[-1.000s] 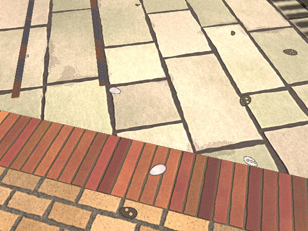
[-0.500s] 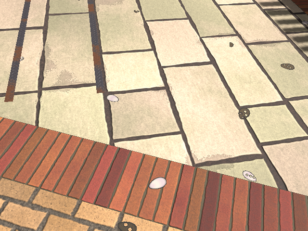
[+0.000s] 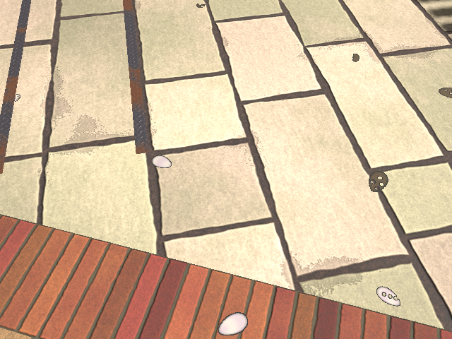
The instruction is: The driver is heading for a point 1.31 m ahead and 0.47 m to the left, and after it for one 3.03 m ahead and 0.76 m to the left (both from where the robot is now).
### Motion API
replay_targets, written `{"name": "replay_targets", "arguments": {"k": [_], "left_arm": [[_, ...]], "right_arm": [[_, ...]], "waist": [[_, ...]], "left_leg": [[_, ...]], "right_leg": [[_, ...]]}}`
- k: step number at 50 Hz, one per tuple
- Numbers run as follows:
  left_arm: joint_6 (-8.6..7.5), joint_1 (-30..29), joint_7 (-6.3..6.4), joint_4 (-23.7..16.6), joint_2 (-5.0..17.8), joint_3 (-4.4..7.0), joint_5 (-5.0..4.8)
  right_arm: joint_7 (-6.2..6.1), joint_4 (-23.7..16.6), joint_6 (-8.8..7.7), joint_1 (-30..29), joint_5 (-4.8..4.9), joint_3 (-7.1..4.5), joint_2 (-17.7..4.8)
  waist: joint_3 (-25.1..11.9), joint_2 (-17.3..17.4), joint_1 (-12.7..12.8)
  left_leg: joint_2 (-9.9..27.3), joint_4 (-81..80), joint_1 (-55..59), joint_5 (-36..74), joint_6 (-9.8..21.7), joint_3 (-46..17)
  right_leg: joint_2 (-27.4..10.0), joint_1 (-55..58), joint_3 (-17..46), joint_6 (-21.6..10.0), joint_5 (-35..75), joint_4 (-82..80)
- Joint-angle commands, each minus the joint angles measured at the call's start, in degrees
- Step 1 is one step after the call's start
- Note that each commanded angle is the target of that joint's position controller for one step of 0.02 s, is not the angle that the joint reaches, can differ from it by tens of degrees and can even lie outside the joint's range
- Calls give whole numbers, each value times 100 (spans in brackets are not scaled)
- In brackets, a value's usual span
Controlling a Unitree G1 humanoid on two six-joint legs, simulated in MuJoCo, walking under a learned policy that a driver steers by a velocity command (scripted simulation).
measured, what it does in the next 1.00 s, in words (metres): walks ahead, turning left: left foot, then right foot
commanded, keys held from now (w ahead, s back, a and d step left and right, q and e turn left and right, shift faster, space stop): w+q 1.00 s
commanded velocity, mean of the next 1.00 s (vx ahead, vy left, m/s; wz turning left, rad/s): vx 0.50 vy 0.00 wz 0.48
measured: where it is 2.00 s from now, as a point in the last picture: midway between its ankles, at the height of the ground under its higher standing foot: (121, 203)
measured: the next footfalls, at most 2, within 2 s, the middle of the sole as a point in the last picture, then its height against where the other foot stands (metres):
left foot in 0.44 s outside the picture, level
right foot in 0.92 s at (216, 269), level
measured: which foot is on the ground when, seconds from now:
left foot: up 0.00-0.42, down 0.44-0.94, up 0.96-1.00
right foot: down 0.00-0.46, up 0.48-0.90, down 0.92-1.00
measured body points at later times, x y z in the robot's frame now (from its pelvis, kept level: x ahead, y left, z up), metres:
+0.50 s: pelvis +0.28 +0.07 -0.01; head +0.32 +0.09 +0.43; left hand +0.24 +0.34 -0.16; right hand +0.51 -0.14 -0.11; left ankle +0.37 +0.16 -0.73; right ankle +0.12 -0.10 -0.65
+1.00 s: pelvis +0.56 +0.11 -0.02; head +0.55 +0.12 +0.43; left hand +0.57 +0.44 -0.09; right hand +0.79 -0.07 -0.12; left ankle +0.39 +0.16 -0.67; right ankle +0.64 +0.02 -0.73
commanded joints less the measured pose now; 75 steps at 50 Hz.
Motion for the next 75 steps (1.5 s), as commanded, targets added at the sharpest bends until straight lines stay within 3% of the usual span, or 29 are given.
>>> {"name": "replay_targets", "arguments": {"k": [1,6,17,21,22,23,24,25,26,28,35,37,43,46,47,48,49,51,52,55,58,61,65,66,67,68,69,71,75], "left_arm": [[-126,345,-16,-46,385,91,135],[-200,681,100,294,578,151,157],[128,1577,310,534,922,222,10],[342,1258,402,335,1183,289,27],[338,1178,422,248,1143,254,22],[210,1649,348,1,489,53,184],[-56,1580,245,-173,368,-44,87],[-235,869,185,-351,863,107,-164],[-313,664,185,-450,872,101,-213],[-247,688,265,-353,886,185,14],[-2,-153,284,-854,330,90,263],[-80,225,189,-718,530,186,217],[-335,-560,3,-1178,824,299,119],[-410,589,-47,-886,982,444,7],[-438,1387,-59,-751,1161,571,53],[-363,1846,-39,-695,1555,707,-26],[-328,1815,-55,-622,1517,649,-158],[-289,1397,-71,-747,934,484,-90],[-281,1199,-56,-731,763,410,-101],[-218,862,36,-524,707,291,-59],[-149,1011,82,-271,1057,315,-63],[-54,1272,34,-53,1119,285,-116],[-131,770,27,-132,1134,253,-178],[-194,534,50,-215,1102,257,-245],[-270,1244,-17,-406,616,100,-139],[-298,1583,-81,-361,817,153,-280],[-221,1297,-94,-442,1012,240,-365],[0,1120,10,-435,1007,311,-88],[218,1042,40,-439,615,205,57]], "right_arm": [[-57,-340,-67,108,48,-203,-547],[-90,-652,223,-378,-14,-251,-385],[305,-1629,141,-2193,-68,-99,-230],[410,-1600,191,-966,-37,-389,-770],[326,-1385,219,15,-15,-603,-1165],[204,-1312,264,512,-23,-785,-1853],[243,-1465,199,454,-59,-693,-1733],[254,-1455,168,359,-127,-572,-1275],[243,-1496,140,21,-118,-514,-1057],[222,-1716,114,-710,-153,-413,-747],[-37,-1792,167,-355,-153,-526,-1087],[-75,-1946,191,-408,-289,-533,-1107],[-124,-2163,227,-111,-154,-464,-853],[-119,-2537,293,-960,-89,-403,-796],[-67,-2675,316,-895,-22,-360,-634],[-39,-2626,350,-91,81,-264,-305],[-21,-2596,351,278,157,-202,-185],[-105,-2801,369,-1092,101,-298,-763],[-93,-2886,423,-1285,-18,-327,-881],[126,-3138,449,-1440,-66,-230,-611],[311,-3293,263,-1869,-247,-99,-314],[406,-3266,129,-2069,-163,-80,-257],[282,-2646,108,-125,-273,-421,-798],[216,-2435,132,510,-331,-462,-906],[215,-2625,110,338,-335,-389,-1104],[244,-2618,164,161,-195,-439,-1157],[265,-2562,95,-1,-183,-448,-1050],[295,-2500,-30,-437,-190,-317,-673],[24,-2188,-115,-426,-246,-337,-747]], "waist": [[-404,-328,126],[98,-358,57],[367,-158,620],[-578,-556,-221],[-1076,-368,-722],[-1740,952,-460],[-2538,1081,-341],[-1947,628,-547],[-1249,366,-370],[-635,-102,100],[-440,222,99],[-879,448,210],[-481,574,39],[-650,741,812],[-984,-29,1139],[-1645,-1634,972],[-1488,-2382,652],[20,-461,743],[258,-62,585],[463,-552,248],[166,-273,373],[-183,-451,466],[-1120,-612,-707],[-943,-15,-1079],[-1344,1264,-449],[-1201,1039,-265],[-809,625,-125],[-366,-51,205],[-293,240,499]], "left_leg": [[694,324,-1581,733,71,-326],[785,-577,-2137,1391,-83,-431],[421,-3163,-2724,2344,82,451],[-337,-3299,-686,1513,519,1038],[-346,-3637,882,1760,784,676],[1152,-3777,2993,1478,1654,-1977],[2010,-4931,3894,750,2408,-4652],[1783,-5147,3566,806,1993,-3928],[1562,-5138,2745,1218,1748,-3034],[1063,-5251,1198,2373,1441,-1887],[363,-5268,-90,3247,1230,-962],[406,-4861,-330,3586,1105,-948],[636,-3960,803,2521,1177,-2229],[263,-2913,-154,2622,815,-2042],[-352,-1453,-1046,2528,401,-1632],[-932,555,-2338,444,-12,-1133],[-876,1616,-3449,-944,-14,-1156],[-297,1725,-4056,-186,136,-810],[-95,1495,-3916,-41,125,-720],[219,-21,-3059,671,120,-436],[16,-1864,-2046,1641,143,246],[-152,-2690,-1413,2246,292,570],[-348,-3076,1609,2694,638,709],[33,-3870,2291,2934,985,257],[1428,-4162,3193,3429,1684,-1498],[1752,-4534,2602,2118,2130,-2340],[1741,-4632,1725,906,1955,-2690],[1618,-4640,543,991,1652,-2488],[1270,-4487,-796,743,1433,-1614]], "right_leg": [[-1630,1385,1846,-880,317,-1880],[-1593,920,964,-928,489,-2428],[-1803,2655,-356,-535,2107,-1806],[-1735,2709,-746,-204,5166,377],[-1484,1824,-842,29,4425,1801],[-712,-452,-775,390,476,4091],[137,-1776,547,450,-2574,5242],[-250,-2357,1047,282,-2203,5312],[-502,-2395,961,177,-1719,4922],[-901,-1657,899,247,-1079,4012],[-518,-891,573,710,777,1646],[-352,-229,573,656,1807,2138],[-256,-1458,1005,361,863,1423],[-167,515,782,338,631,711],[-496,2024,1237,97,398,139],[-1689,3475,3404,-662,-1219,-418],[-2483,3739,4754,-1061,-1143,-875],[-2473,2193,4190,-1079,-1191,-1150],[-2337,1669,3591,-1035,-679,-1049],[-1598,571,2204,-666,-786,-1652],[-1447,430,1435,-648,-91,-1953],[-1413,954,1029,-529,231,-1724],[-1175,310,390,-131,2896,866],[-626,-500,100,201,1190,2998],[-336,-1836,405,273,-2028,4215],[-450,-2442,1005,143,-1868,4163],[-623,-2493,1303,-15,-1436,3664],[-952,-2230,1327,84,-914,3079],[-874,-1819,1259,220,1065,2412]]}}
